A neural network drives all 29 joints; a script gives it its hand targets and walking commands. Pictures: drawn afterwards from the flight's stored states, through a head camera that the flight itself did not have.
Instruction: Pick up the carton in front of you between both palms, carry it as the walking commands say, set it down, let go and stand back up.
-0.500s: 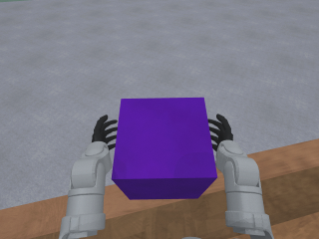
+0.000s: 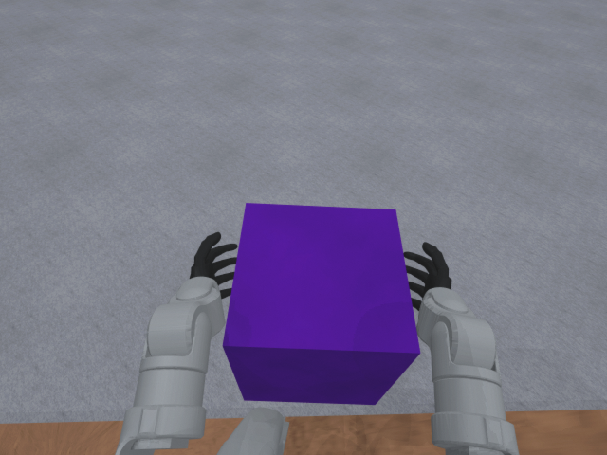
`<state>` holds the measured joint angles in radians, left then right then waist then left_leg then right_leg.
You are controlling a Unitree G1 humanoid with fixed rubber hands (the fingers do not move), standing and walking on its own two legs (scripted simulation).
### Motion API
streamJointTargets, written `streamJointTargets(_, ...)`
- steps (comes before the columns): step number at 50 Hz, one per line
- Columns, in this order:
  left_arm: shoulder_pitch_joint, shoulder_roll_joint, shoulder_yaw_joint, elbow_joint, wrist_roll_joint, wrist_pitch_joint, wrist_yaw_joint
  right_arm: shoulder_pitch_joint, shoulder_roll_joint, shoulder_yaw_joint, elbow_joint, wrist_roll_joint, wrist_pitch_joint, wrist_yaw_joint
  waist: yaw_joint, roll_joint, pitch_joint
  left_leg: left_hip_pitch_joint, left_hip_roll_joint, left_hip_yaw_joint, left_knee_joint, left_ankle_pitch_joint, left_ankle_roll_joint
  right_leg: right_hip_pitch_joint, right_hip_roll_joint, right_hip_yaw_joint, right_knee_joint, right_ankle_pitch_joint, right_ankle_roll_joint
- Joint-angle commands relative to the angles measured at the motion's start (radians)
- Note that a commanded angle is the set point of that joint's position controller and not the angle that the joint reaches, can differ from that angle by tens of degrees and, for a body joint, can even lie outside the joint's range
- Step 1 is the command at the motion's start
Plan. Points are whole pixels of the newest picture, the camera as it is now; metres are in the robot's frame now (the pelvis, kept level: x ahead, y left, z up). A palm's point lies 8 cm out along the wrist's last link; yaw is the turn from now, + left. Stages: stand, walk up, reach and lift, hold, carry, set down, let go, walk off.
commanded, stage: carry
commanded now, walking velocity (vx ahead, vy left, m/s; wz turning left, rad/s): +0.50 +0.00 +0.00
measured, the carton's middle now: (315, 311) +0.31 +0.03 -0.01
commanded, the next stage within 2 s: none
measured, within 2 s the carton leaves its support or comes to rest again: neither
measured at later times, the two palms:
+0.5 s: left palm (275, 186) +0.73 +0.17 -0.14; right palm (395, 197) +0.72 -0.13 -0.13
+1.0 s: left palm (290, 123) +1.15 +0.20 -0.22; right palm (376, 132) +1.15 -0.10 -0.22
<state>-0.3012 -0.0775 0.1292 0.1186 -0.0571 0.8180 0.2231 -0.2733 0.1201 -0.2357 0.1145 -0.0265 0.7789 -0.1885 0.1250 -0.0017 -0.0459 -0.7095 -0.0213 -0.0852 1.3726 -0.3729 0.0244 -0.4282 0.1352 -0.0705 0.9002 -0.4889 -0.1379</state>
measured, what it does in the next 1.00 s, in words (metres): goes down: left foot 0.15 m lower, then right foot 0.15 m lower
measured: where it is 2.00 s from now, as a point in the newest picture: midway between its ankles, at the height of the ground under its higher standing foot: (326, 222)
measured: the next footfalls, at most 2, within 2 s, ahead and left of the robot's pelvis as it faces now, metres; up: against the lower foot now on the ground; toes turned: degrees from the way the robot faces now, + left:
left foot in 0.20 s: +0.32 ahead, +0.09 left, -0.15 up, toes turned +1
right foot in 0.60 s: +0.73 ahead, -0.05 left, -0.30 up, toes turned -3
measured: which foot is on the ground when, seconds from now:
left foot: up 0.00-0.18, down 0.20-0.62, up 0.64-1.00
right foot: down 0.00-0.22, up 0.24-0.58, down 0.60-1.00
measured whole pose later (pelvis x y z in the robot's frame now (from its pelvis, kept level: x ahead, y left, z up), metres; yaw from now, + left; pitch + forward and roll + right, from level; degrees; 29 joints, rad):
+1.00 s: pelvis +0.84 +0.04 -0.27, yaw +0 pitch +5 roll -1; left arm -0.25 -0.12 0.14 -0.01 -0.04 0.76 0.17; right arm -0.21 0.12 -0.19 -0.06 0.00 0.76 -0.16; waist 0.04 0.01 0.00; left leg -0.60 0.03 0.11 0.51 0.02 0.05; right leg -0.11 0.04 -0.07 0.55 -0.48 -0.05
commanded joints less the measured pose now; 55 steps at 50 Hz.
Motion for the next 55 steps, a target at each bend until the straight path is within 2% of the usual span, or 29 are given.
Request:
streamJointTargets(1, -0.633, -0.860, -0.621, -0.146, -0.231, -0.036, -0.096, -0.538, 0.684, 0.498, -0.112, 0.104, -0.025, 0.023, -0.074, 0.004, -0.266, -0.044, 0.039, 0.027, -0.216, 0.360, 0.025, 0.134, -0.309, 0.457, -0.168, 0.580, -0.135)
streamJointTargets(3, -0.590, -0.872, -0.604, -0.128, -0.203, -0.052, -0.106, -0.561, 0.731, 0.554, -0.122, 0.120, -0.040, 0.032, -0.043, 0.004, -0.251, 0.014, 0.022, 0.078, -0.536, 0.700, 0.015, 0.132, -0.183, 0.327, -0.060, 0.243, -0.078)
streamJointTargets(7, -0.450, -0.785, -0.542, -0.107, -0.130, -0.073, -0.086, -0.562, 0.687, 0.605, -0.185, 0.147, -0.050, 0.026, -0.035, -0.133, -0.255, 0.422, -0.059, 0.222, -0.768, 0.871, 0.025, 0.019, -0.136, 0.156, 0.049, 0.293, -0.039)
streamJointTargets(9, -0.394, -0.741, -0.512, -0.107, -0.088, -0.065, -0.064, -0.517, 0.634, 0.603, -0.194, 0.154, -0.037, 0.018, -0.190, -0.132, -0.361, 0.639, -0.054, 0.227, -0.746, 0.759, 0.063, 0.041, -0.162, 0.075, 0.374, 0.613, 0.023)
streamJointTargets(10, -0.395, -0.701, -0.503, -0.123, -0.073, -0.055, -0.056, -0.471, 0.620, 0.606, -0.177, 0.150, -0.027, 0.014, -0.325, 0.047, -0.361, 0.775, -0.036, 0.213, -0.852, 0.679, 0.108, -0.055, -0.141, 0.021, 0.697, 0.675, 0.070)
streamJointTargets(11, -0.401, -0.671, -0.477, -0.121, -0.043, -0.051, -0.038, -0.435, 0.589, 0.594, -0.138, 0.145, -0.012, 0.014, -0.336, 0.195, -0.254, 0.848, 0.104, 0.047, -0.855, 0.842, 0.160, -0.313, -0.018, -0.015, 1.020, -0.089, 0.090)
streamJointTargets(12, -0.347, -0.626, -0.421, -0.112, -0.016, -0.037, -0.027, -0.446, 0.577, 0.604, -0.127, 0.170, -0.004, 0.002, -0.211, 0.252, -0.358, 1.122, 0.284, -0.343, -0.686, 1.066, 0.256, -0.591, -0.023, 0.121, 1.032, -0.200, 0.108)
streamJointTargets(13, -0.327, -0.594, -0.389, -0.121, 0.006, -0.032, -0.015, -0.446, 0.600, 0.631, -0.125, 0.198, 0.005, -0.003, -0.237, 0.115, -0.381, 1.085, 0.334, -0.465, -0.734, 0.729, 0.320, -0.671, -0.079, 0.156, 0.914, -0.139, 0.095)
streamJointTargets(14, -0.366, -0.569, -0.354, -0.125, 0.008, -0.037, -0.007, -0.474, 0.632, 0.647, -0.130, 0.230, 0.011, -0.004, -0.218, -0.034, -0.288, 0.971, 0.260, -0.417, -0.669, 0.744, 0.269, -0.686, -0.135, 0.184, 0.714, -0.020, 0.074)
streamJointTargets(16, -0.336, -0.610, -0.329, -0.087, 0.015, -0.045, -0.014, -0.534, 0.688, 0.685, -0.141, 0.273, 0.009, 0.013, -0.214, -0.084, -0.337, 0.783, 0.336, -0.526, -0.700, 0.524, 0.337, -0.623, -0.184, 0.212, 0.524, 0.034, 0.108)
streamJointTargets(20, -0.484, -0.730, -0.427, -0.160, -0.035, -0.075, -0.056, -0.634, 0.807, 0.731, -0.178, 0.312, -0.012, 0.060, -0.210, 0.041, -0.282, 0.586, 0.243, -0.339, -0.694, 0.501, 0.273, -0.457, -0.198, 0.104, 0.304, 0.385, 0.096)
streamJointTargets(21, -0.508, -0.747, -0.449, -0.178, -0.043, -0.084, -0.061, -0.633, 0.807, 0.718, -0.172, 0.306, -0.019, 0.064, -0.253, -0.038, -0.238, 0.629, 0.127, -0.259, -0.609, 0.353, 0.221, -0.541, -0.187, 0.096, 0.091, 0.561, 0.085)
streamJointTargets(24, -0.504, -0.728, -0.484, -0.229, -0.052, -0.103, -0.060, -0.556, 0.788, 0.698, -0.165, 0.287, -0.043, 0.062, -0.257, 0.039, -0.244, 0.431, 0.018, -0.047, -0.569, 0.145, 0.164, -0.101, -0.125, -0.011, -0.321, 0.949, 0.078)
streamJointTargets(27, -0.475, -0.663, -0.501, -0.261, -0.059, -0.099, -0.043, -0.470, 0.706, 0.677, -0.165, 0.254, -0.045, 0.042, -0.249, 0.094, -0.215, 0.484, 0.027, -0.010, -0.451, 0.189, 0.133, 0.036, -0.112, -0.064, -0.442, 0.978, 0.069)
streamJointTargets(28, -0.444, -0.636, -0.504, -0.258, -0.064, -0.092, -0.038, -0.438, 0.681, 0.670, -0.159, 0.242, -0.040, 0.032, -0.227, 0.086, -0.211, 0.540, 0.028, -0.010, -0.363, 0.312, 0.122, 0.065, -0.115, -0.076, -0.502, 0.950, 0.060)
streamJointTargets(30, -0.398, -0.584, -0.493, -0.256, -0.056, -0.073, -0.032, -0.405, 0.636, 0.648, -0.141, 0.210, -0.024, 0.010, -0.068, 0.060, -0.309, 0.494, 0.050, 0.052, -0.043, 0.556, 0.072, 0.373, -0.159, -0.049, -0.570, 0.808, 0.040)
streamJointTargets(31, -0.399, -0.562, -0.481, -0.262, -0.043, -0.063, -0.030, -0.444, 0.625, 0.647, -0.165, 0.197, -0.021, 0.004, -0.071, -0.090, -0.313, 0.300, -0.046, 0.115, 0.272, -0.010, 0.046, 0.538, -0.276, 0.043, -0.475, 1.059, -0.001)
streamJointTargets(32, -0.339, -0.534, -0.468, -0.173, -0.035, -0.039, -0.017, -0.410, 0.570, 0.616, -0.152, 0.175, 0.004, 0.000, -0.080, -0.269, -0.469, -0.098, -0.072, 0.025, 0.440, -0.369, -0.004, 0.971, -0.486, 0.366, -0.141, 1.471, -0.144)
streamJointTargets(33, -0.317, -0.547, -0.481, -0.204, -0.094, -0.038, -0.011, -0.363, 0.559, 0.603, -0.192, 0.212, 0.012, -0.007, -0.003, -0.257, -0.581, -0.258, -0.060, 0.003, 0.492, -0.317, -0.008, 1.050, -0.566, 0.597, -0.239, 1.091, -0.254)
streamJointTargets(34, -0.295, -0.587, -0.493, -0.210, -0.113, -0.034, -0.011, -0.391, 0.555, 0.590, -0.233, 0.214, 0.010, -0.016, 0.012, -0.119, -0.572, -0.283, -0.004, -0.006, 0.349, -0.212, 0.021, 0.941, -0.521, 0.656, -0.332, 0.705, -0.246)
streamJointTargets(35, -0.340, -0.640, -0.513, -0.230, -0.125, -0.034, -0.020, -0.404, 0.567, 0.558, -0.217, 0.189, 0.004, -0.022, 0.001, 0.024, -0.520, -0.257, 0.022, -0.018, 0.268, -0.100, 0.027, 0.818, -0.490, 0.635, -0.366, 0.662, -0.209)
streamJointTargets(37, -0.434, -0.722, -0.563, -0.264, -0.152, -0.045, -0.050, -0.415, 0.612, 0.531, -0.203, 0.150, -0.010, -0.006, -0.036, 0.044, -0.443, -0.212, 0.054, 0.011, 0.169, -0.096, 0.021, 0.603, -0.479, 0.582, -0.386, 0.712, -0.205)
streamJointTargets(41, -0.560, -0.810, -0.638, -0.291, -0.205, -0.080, -0.112, -0.473, 0.692, 0.572, -0.214, 0.122, -0.043, 0.025, -0.065, -0.084, -0.377, -0.159, 0.090, 0.069, -0.156, 0.008, 0.009, 0.440, -0.388, 0.390, -0.441, 0.703, -0.141)
streamJointTargets(45, -0.489, -0.800, -0.639, -0.245, -0.176, -0.087, -0.125, -0.466, 0.683, 0.619, -0.243, 0.111, -0.059, 0.033, -0.057, -0.129, -0.334, 0.060, 0.040, 0.169, -0.607, 0.268, 0.022, 0.398, -0.273, 0.145, -0.451, 0.938, -0.049)
streamJointTargets(50, -0.372, -0.720, -0.585, -0.264, -0.097, -0.064, -0.087, -0.397, 0.647, 0.648, -0.278, 0.136, -0.033, 0.034, -0.134, -0.117, -0.428, 0.644, -0.012, 0.284, -0.970, 0.505, 0.035, 0.369, -0.249, -0.010, -0.211, 1.054, 0.083)
streamJointTargets(51, -0.386, -0.693, -0.573, -0.286, -0.075, -0.052, -0.078, -0.387, 0.639, 0.649, -0.282, 0.139, -0.021, 0.034, -0.153, -0.030, -0.480, 0.858, 0.141, 0.100, -0.924, 0.629, 0.066, 0.198, -0.242, -0.012, -0.037, 0.730, 0.121)
streamJointTargets(52, -0.350, -0.698, -0.569, -0.283, -0.078, -0.030, -0.073, -0.380, 0.600, 0.635, -0.275, 0.138, -0.007, 0.026, -0.135, 0.245, -0.597, 1.133, 0.459, -0.353, -0.884, 0.848, 0.231, -0.094, -0.124, 0.011, 0.244, 0.110, 0.158)
streamJointTargets(53, -0.315, -0.649, -0.553, -0.298, -0.086, -0.012, -0.067, -0.324, 0.603, 0.649, -0.265, 0.154, 0.008, 0.020, -0.155, 0.281, -0.617, 1.151, 0.457, -0.493, -0.979, 0.644, 0.292, -0.217, -0.072, 0.063, 0.400, -0.037, 0.148)
streamJointTargets(55, -0.339, -0.684, -0.540, -0.314, -0.084, 0.010, -0.052, -0.348, 0.626, 0.660, -0.318, 0.172, 0.036, 0.024, -0.149, 0.110, -0.485, 1.032, 0.400, -0.345, -1.026, 0.606, 0.227, -0.305, -0.158, 0.089, 0.379, 0.050, 0.130)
